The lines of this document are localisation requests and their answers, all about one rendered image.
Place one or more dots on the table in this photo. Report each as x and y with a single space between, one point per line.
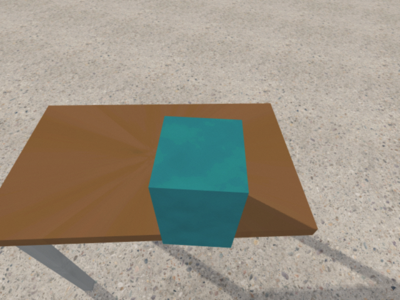
84 173

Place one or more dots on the carton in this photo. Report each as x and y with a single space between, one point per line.
199 181

